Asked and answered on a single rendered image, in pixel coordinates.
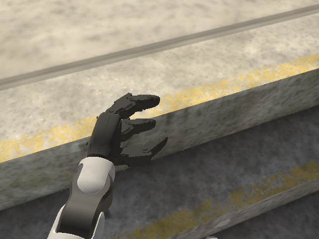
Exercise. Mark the left robot forearm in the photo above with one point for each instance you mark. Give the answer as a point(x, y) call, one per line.
point(91, 195)

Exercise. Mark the robot left hand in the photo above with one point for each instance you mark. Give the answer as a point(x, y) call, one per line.
point(115, 126)

